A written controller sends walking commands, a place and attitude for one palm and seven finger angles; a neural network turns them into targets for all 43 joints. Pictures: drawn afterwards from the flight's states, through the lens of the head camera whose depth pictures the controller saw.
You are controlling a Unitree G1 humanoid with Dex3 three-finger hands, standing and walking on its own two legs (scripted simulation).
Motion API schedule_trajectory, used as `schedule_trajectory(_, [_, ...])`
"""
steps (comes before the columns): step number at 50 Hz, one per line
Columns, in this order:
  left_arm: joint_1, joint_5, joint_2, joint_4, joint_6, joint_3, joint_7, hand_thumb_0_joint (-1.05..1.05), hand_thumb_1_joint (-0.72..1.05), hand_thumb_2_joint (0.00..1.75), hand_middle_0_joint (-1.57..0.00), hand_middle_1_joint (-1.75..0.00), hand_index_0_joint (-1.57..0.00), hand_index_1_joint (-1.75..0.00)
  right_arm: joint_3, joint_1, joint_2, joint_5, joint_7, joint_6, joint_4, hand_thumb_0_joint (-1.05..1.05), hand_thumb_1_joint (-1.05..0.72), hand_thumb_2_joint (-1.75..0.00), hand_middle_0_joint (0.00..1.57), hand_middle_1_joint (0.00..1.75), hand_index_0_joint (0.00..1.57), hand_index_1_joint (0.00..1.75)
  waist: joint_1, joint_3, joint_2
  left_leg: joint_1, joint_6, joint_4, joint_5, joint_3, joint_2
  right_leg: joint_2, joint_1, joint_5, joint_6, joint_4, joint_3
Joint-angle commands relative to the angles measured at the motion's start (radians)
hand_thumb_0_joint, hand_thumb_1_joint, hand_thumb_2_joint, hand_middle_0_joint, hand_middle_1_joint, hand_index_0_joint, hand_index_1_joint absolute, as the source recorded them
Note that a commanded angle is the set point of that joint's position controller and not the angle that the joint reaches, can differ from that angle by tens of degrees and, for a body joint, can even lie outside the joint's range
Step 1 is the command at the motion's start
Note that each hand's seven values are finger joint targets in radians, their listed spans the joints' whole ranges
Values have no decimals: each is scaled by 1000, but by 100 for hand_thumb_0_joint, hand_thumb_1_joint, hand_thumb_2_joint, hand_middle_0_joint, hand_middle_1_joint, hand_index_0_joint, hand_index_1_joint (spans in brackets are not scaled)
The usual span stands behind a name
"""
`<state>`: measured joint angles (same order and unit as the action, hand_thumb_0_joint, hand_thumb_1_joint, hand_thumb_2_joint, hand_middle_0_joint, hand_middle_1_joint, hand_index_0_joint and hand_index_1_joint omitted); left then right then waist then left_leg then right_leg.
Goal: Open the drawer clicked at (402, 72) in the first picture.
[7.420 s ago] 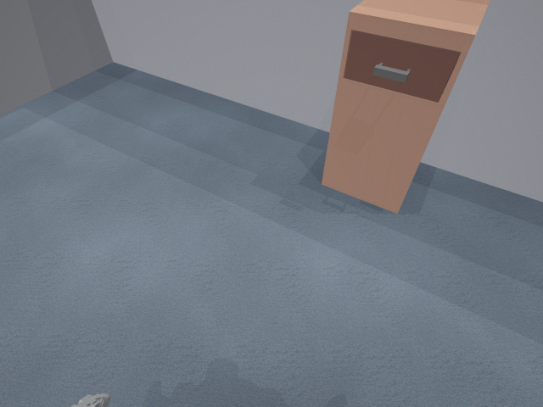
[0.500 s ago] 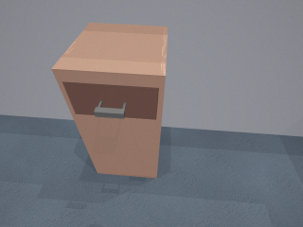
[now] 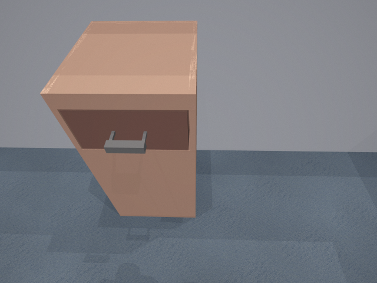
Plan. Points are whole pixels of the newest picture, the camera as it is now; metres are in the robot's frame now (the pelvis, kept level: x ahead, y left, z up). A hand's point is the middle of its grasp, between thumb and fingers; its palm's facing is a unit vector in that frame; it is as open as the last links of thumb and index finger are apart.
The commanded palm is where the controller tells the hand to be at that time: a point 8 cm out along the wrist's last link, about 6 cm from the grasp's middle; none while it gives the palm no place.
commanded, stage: come to a stop and stand still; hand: left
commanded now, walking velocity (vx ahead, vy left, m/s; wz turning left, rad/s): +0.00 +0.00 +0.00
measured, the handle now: (127, 140) +0.51 +0.22 -0.06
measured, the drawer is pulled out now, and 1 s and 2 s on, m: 0.00 0.00 0.00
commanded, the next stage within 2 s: look again from close up in 0.50 s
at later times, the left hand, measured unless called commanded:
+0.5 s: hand out of the picture -0.04 +0.12 -0.16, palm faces +0.07 -0.98 -0.17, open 7.3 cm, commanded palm none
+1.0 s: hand out of the picture +0.01 +0.17 -0.16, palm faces +0.05 -0.97 -0.24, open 7.3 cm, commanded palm none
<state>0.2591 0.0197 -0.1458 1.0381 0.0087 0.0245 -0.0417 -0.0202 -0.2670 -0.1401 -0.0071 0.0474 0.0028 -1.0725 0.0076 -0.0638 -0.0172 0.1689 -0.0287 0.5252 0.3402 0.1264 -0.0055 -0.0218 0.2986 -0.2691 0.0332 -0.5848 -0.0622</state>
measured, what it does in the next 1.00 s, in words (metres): stands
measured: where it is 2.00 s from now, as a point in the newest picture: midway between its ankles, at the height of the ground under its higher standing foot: outside the picture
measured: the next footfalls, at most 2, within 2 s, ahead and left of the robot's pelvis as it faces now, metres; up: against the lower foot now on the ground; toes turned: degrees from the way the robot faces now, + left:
none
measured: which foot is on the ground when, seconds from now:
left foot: down 0.00-1.00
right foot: down 0.00-1.00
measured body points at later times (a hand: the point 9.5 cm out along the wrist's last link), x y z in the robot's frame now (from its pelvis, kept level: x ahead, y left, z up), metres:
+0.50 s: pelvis -0.01 -0.03 +0.01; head -0.01 -0.04 +0.46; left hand -0.04 +0.18 -0.15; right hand -0.06 -0.23 -0.15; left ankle -0.03 +0.09 -0.73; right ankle +0.03 -0.10 -0.73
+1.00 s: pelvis +0.00 +0.00 +0.01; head -0.01 -0.03 +0.46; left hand +0.01 +0.22 -0.14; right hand -0.02 -0.19 -0.17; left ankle -0.03 +0.09 -0.73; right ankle +0.03 -0.10 -0.73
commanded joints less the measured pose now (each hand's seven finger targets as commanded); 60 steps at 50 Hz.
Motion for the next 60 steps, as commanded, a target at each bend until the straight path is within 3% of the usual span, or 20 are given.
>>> schedule_trajectory(1, [52,-7,-78,-40,-10,12,1,0,90,90,-20,-30,-20,-30,-5,-95,-51,-4,-7,-7,11,0,-90,-90,20,30,20,30,-2,70,48,25,-8,-107,-252,-113,115,-114,-81,364,35,103,133])
schedule_trajectory(5, [50,-6,-67,-24,-10,3,4,0,90,90,-20,-30,-20,-30,6,-76,-54,-7,-12,-10,-1,0,-90,-90,20,30,20,30,-16,10,23,85,-11,-178,-122,-131,120,-86,-97,189,20,169,129])
schedule_trajectory(9, [60,-6,-70,-7,-17,-2,6,0,90,90,-20,-30,-20,-30,14,-98,-47,-9,-17,-7,-22,0,-90,-90,20,30,20,30,-14,-27,42,81,-4,-203,-36,-125,104,-86,-77,33,19,256,146])
schedule_trajectory(15, [78,-7,-73,2,-24,-2,7,0,90,90,-20,-30,-20,-30,21,-153,-38,-12,-21,-4,-40,0,-90,-90,20,30,20,30,-6,-45,42,76,0,-204,-15,-110,90,-84,-56,-75,17,322,154])
schedule_trajectory(29, [167,-10,-25,51,-36,-9,6,0,90,90,-20,-30,-20,-30,31,-237,-5,-11,-12,-8,-65,0,-90,-90,20,30,20,30,-2,-48,29,71,3,-192,-29,-101,86,-78,-49,-86,23,341,151])
schedule_trajectory(30, [189,5,-83,73,-57,-10,-33,0,90,90,-20,-30,-20,-30,6,-88,-88,-7,-25,-24,-9,0,-90,-90,20,30,20,30,-38,-106,-23,158,48,-28,1,-33,103,-131,-45,248,-58,294,173])
schedule_trajectory(31, [177,-3,-126,36,-59,0,-24,0,90,90,-20,-30,-20,-30,9,-156,-20,-6,-22,-10,31,0,-90,-90,20,30,20,30,17,45,-60,89,36,50,48,-92,60,-205,-40,-17,22,333,283])
schedule_trajectory(32, [136,-1,-122,27,-61,2,-16,0,90,90,-20,-30,-20,-30,9,-191,-10,-7,-26,-12,20,0,-90,-90,20,30,20,30,38,94,-36,42,26,50,27,-90,63,-201,17,-208,75,345,269])
schedule_trajectory(34, [104,-2,-100,18,-59,4,-11,0,90,90,-20,-30,-20,-30,12,-268,-2,-11,-28,-15,13,0,-90,-90,20,30,20,30,55,103,8,-3,9,-1,-24,-87,55,-159,68,-222,80,305,201])
schedule_trajectory(35, [101,-3,-76,21,-55,1,-8,0,90,90,-20,-30,-20,-30,11,-272,-8,-14,-27,-16,13,0,-90,-90,20,30,20,30,48,50,20,40,3,-26,-12,-100,63,-138,88,-239,69,294,187])
schedule_trajectory(38, [122,-7,-38,35,-46,-10,-1,0,90,90,-20,-30,-20,-30,16,-251,-22,-15,-21,-24,21,0,-90,-90,20,30,20,30,21,-52,-15,163,-17,-141,23,-159,98,-76,42,-148,43,224,151])
schedule_trajectory(39, [129,-7,-38,39,-43,-12,0,0,90,90,-20,-30,-20,-30,19,-250,-29,-16,-21,-29,23,0,-90,-90,20,30,20,30,13,-59,-58,187,-22,-180,33,-171,111,-65,11,-96,40,192,130])
schedule_trajectory(41, [142,-10,-29,46,-46,-18,3,0,90,90,-20,-30,-20,-30,24,-225,-38,-13,-18,-36,28,0,-90,-90,20,30,20,30,-3,-62,1,213,-24,-199,9,-180,116,-59,-57,1,34,176,118])
schedule_trajectory(43, [138,-13,-28,52,-48,-23,3,0,90,90,-20,-30,-20,-30,29,-224,-48,-10,-16,-40,18,0,-90,-90,20,30,20,30,-2,-54,16,186,-21,-200,-45,-173,113,-65,-81,62,34,172,119])
schedule_trajectory(45, [132,-13,-31,50,-45,-24,3,0,90,90,-20,-30,-20,-30,33,-222,-51,-11,-16,-42,10,0,-90,-90,20,30,20,30,-7,-74,-11,188,-22,-223,-66,-178,118,-61,-90,99,30,159,106])
schedule_trajectory(47, [130,-15,-36,49,-46,-23,3,0,90,90,-20,-30,-20,-30,35,-213,-59,-11,-15,-44,3,0,-90,-90,20,30,20,30,-8,-51,25,156,-20,-211,-113,-167,112,-69,-111,140,28,162,108])
schedule_trajectory(52, [113,-16,-48,44,-45,-21,2,0,90,90,-20,-30,-20,-30,38,-197,-66,-10,-14,-43,-16,0,-90,-90,20,30,20,30,-4,-30,46,106,-16,-206,-173,-156,110,-76,-127,190,24,160,105])
schedule_trajectory(54, [106,-16,-51,45,-43,-20,1,0,90,90,-20,-30,-20,-30,39,-194,-65,-10,-14,-44,-24,0,-90,-90,20,30,20,30,-3,-19,19,91,-16,-214,-197,-156,113,-76,-135,199,22,155,99])
schedule_trajectory(60, [111,-15,-51,56,-43,-21,1,0,90,90,-20,-30,-20,-30,40,-166,-70,-10,-12,-41,-43,0,-90,-90,20,30,20,30,-3,-19,15,52,-13,-212,-233,-144,114,-82,-135,234,22,163,100])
